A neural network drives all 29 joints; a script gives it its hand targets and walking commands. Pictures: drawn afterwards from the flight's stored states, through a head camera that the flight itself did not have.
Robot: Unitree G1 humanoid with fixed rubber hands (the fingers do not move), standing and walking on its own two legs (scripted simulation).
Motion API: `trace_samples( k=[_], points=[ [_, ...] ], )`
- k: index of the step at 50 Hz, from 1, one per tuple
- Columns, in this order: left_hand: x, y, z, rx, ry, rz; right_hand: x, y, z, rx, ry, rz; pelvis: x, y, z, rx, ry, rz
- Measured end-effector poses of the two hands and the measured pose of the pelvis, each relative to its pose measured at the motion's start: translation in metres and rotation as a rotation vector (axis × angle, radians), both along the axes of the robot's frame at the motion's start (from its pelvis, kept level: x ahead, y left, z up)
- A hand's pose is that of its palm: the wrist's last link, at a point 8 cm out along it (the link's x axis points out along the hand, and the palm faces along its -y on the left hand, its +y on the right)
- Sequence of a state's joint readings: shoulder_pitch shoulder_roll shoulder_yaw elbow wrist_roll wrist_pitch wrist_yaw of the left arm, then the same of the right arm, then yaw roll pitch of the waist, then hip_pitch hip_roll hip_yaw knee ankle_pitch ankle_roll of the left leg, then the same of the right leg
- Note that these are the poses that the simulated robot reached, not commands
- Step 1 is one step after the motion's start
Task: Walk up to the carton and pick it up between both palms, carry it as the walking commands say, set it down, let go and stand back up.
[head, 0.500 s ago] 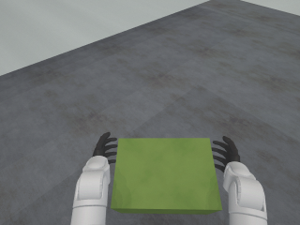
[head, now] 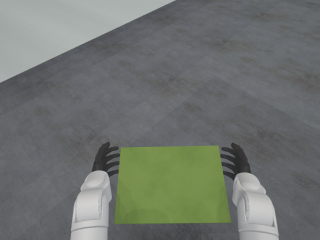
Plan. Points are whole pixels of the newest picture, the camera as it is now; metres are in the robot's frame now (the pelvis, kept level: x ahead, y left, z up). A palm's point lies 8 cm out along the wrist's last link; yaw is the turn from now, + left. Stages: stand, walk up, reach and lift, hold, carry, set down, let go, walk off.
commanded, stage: carry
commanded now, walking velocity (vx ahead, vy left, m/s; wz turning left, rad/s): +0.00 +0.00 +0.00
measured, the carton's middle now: (170, 186) +0.27 +0.00 -0.07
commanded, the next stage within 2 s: none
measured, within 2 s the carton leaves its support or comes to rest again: neither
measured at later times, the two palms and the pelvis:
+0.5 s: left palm (115, 92) +0.51 +0.16 +0.06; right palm (227, 90) +0.52 -0.18 +0.06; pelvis +0.24 -0.01 +0.00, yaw +1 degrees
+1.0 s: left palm (128, 53) +0.75 +0.15 +0.04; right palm (216, 54) +0.74 -0.19 +0.04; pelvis +0.48 -0.01 +0.00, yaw +2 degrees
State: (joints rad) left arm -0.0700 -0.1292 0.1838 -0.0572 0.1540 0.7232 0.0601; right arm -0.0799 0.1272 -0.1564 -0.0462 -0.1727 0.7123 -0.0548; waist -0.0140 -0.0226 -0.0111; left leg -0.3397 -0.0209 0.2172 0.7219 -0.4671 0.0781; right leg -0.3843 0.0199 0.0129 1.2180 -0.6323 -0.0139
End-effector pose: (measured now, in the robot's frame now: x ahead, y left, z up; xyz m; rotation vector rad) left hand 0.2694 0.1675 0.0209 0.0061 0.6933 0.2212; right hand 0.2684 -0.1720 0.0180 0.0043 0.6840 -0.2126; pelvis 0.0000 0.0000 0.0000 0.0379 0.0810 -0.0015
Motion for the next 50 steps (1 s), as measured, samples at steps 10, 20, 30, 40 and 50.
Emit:
trace_samples(
  k=[10,20,30,40,50],
  points=[
    [0.104,-0.021,0.024,0.04,-0.04,-0.041,0.104,-0.021,0.03,0.014,-0.045,-0.019,0.107,-0.018,0.01,-0.04,0.009,0.054],
    [0.18,0.009,0.033,-0.01,-0.073,0.084,0.212,0.01,0.048,-0.009,-0.08,0.073,0.198,-0.014,0.01,-0.057,0.015,0.038],
    [0.287,-0.01,0.023,0.028,0.008,-0.008,0.29,-0.01,0.026,0.016,0.008,0.004,0.291,-0.015,0.005,-0.056,-0.014,0.078],
    [0.37,0.01,0.019,0.026,-0.026,0.031,0.393,0.011,0.031,-0.027,-0.03,0.06,0.382,-0.004,0.009,-0.072,0.002,0.016],
    [0.482,-0.014,0.018,0.049,-0.036,-0.045,0.474,-0.014,0.017,0.016,-0.038,-0.027,0.479,-0.01,-0.001,-0.058,-0.018,0.046]
  ],
)
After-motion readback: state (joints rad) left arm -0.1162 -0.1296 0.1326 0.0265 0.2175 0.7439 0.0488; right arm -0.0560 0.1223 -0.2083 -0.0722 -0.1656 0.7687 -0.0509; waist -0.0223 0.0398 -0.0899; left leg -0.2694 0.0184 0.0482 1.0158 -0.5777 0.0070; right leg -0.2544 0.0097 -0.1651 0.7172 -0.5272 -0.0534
